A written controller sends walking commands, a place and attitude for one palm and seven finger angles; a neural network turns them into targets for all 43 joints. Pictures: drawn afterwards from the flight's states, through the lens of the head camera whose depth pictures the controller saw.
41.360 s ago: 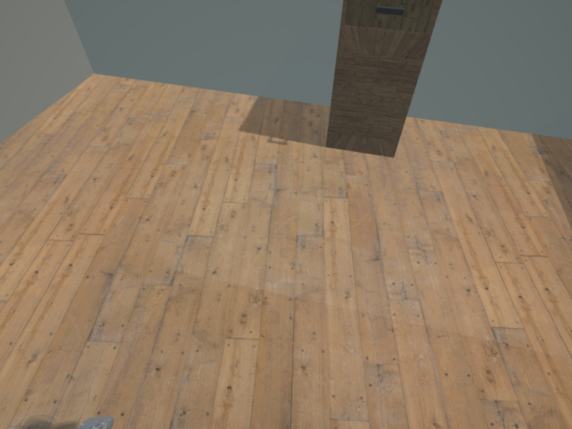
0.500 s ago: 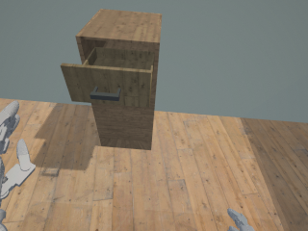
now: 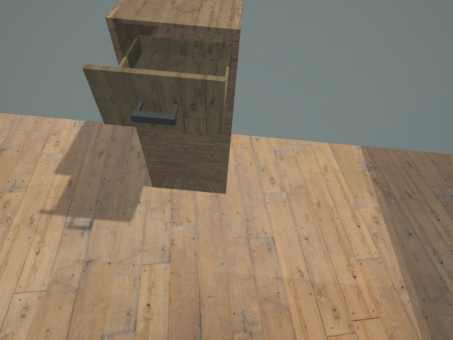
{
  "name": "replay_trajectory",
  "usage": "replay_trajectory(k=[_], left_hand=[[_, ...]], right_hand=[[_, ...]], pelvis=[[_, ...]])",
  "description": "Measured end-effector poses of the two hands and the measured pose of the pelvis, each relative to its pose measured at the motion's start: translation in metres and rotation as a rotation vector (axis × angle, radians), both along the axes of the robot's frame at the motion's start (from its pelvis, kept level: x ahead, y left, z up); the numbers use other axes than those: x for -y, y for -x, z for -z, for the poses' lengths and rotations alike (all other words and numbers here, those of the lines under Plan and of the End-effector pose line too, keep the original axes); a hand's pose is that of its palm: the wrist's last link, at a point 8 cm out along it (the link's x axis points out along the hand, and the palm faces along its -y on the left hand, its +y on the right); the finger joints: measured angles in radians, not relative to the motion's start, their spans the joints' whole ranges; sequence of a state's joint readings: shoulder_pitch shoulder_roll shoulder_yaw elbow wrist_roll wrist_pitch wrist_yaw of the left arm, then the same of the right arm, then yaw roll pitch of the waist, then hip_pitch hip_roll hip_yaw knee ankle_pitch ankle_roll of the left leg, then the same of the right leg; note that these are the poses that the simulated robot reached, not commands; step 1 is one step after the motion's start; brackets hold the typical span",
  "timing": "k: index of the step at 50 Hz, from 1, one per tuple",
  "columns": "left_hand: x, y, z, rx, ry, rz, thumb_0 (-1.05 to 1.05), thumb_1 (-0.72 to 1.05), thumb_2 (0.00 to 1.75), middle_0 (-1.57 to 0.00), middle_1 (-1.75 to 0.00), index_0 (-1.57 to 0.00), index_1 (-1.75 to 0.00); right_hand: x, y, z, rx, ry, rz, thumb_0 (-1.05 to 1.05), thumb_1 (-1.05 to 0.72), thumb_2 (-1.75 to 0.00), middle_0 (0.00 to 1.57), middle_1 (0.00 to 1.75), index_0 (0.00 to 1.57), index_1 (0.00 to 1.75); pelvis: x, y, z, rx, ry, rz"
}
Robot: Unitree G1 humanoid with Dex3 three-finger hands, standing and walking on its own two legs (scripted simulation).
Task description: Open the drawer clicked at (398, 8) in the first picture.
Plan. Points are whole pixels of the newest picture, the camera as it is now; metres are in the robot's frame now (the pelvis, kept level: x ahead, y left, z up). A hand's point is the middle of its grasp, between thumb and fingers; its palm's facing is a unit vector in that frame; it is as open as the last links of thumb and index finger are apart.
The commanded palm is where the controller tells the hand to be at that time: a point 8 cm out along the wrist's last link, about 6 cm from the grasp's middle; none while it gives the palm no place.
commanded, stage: let the arm hang, fingers relaxed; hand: left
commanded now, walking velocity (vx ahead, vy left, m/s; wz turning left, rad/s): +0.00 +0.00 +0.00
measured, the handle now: (156, 112) +0.63 +0.22 +0.00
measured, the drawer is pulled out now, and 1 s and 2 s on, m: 0.24 0.24 0.24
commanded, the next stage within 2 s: look to check the result in 0.72 s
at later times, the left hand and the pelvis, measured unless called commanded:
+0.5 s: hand out of the picture +0.05 +0.22 -0.15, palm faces -0.02 -0.95 -0.32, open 7.4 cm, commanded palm none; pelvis -0.01 -0.01 +0.01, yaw +0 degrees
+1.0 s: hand out of the picture +0.08 +0.24 -0.15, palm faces -0.05 -0.94 -0.34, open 7.4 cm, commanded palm none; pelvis +0.01 -0.01 +0.01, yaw -1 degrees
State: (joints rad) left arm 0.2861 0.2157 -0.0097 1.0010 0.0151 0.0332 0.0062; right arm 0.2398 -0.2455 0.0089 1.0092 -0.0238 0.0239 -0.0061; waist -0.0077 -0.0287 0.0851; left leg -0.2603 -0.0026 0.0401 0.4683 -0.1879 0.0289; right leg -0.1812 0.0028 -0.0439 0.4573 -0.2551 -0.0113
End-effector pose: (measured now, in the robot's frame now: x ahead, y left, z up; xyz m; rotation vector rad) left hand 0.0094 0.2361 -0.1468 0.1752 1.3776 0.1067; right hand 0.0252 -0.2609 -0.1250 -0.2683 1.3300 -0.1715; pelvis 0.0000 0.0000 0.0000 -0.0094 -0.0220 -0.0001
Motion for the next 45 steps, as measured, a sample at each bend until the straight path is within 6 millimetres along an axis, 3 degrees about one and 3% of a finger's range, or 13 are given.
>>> replay_trajectory(k=[5,10,14,19,30,36,45], left_hand=[[-0.015,0.044,-0.008,-0.12,-0.049,-0.038,0.0,0.94,0.9,-0.21,-0.3,-0.2,-0.3],[-0.028,0.053,-0.017,-0.143,-0.098,-0.043,0.01,0.92,0.9,-0.21,-0.3,-0.2,-0.3],[-0.034,0.039,-0.022,-0.097,-0.124,-0.031,0.01,0.91,0.9,-0.2,-0.3,-0.2,-0.3],[-0.036,0.006,-0.025,0.003,-0.138,-0.006,0.01,0.9,0.9,-0.2,-0.3,-0.2,-0.3],[-0.032,-0.062,-0.033,0.173,-0.128,0.051,0.0,0.9,0.9,-0.2,-0.3,-0.2,-0.3],[-0.034,-0.075,-0.035,0.185,-0.131,0.065,0.0,0.9,0.9,-0.21,-0.3,-0.2,-0.3],[-0.043,-0.072,-0.035,0.14,-0.149,0.063,0.0,0.9,0.9,-0.21,-0.3,-0.2,-0.3]], right_hand=[[-0.001,0.034,0.003,-0.111,-0.01,0.031,0.01,-0.9,-0.9,0.2,0.3,0.2,0.3],[-0.005,0.043,0.009,-0.121,-0.036,0.048,0.01,-0.9,-0.9,0.2,0.3,0.2,0.3],[-0.007,0.036,0.014,-0.087,-0.056,0.051,0.01,-0.9,-0.9,0.2,0.3,0.2,0.3],[-0.006,0.02,0.015,-0.025,-0.066,0.046,0.01,-0.9,-0.9,0.2,0.3,0.2,0.3],[0.016,-0.008,0.004,0.059,-0.018,0.033,0.0,-0.9,-0.9,0.2,0.3,0.2,0.3],[0.029,-0.014,-0.003,0.063,0.014,0.029,0.0,-0.9,-0.9,0.2,0.3,0.2,0.3],[0.039,-0.023,-0.008,0.048,0.037,0.019,0.0,-0.9,-0.9,0.2,0.3,0.2,0.3]], pelvis=[[0.002,0.003,-0.003,0.007,0.002,-0.003],[0.003,0.006,-0.005,0.015,0.001,0.0],[0.003,0.009,-0.005,0.02,-0.001,0.003],[0.004,0.011,-0.005,0.026,-0.004,0.005],[0.006,0.008,-0.006,0.023,-0.006,0.007],[0.007,0.004,-0.008,0.022,-0.007,0.009],[0.008,-0.002,-0.009,0.016,-0.007,0.009]])
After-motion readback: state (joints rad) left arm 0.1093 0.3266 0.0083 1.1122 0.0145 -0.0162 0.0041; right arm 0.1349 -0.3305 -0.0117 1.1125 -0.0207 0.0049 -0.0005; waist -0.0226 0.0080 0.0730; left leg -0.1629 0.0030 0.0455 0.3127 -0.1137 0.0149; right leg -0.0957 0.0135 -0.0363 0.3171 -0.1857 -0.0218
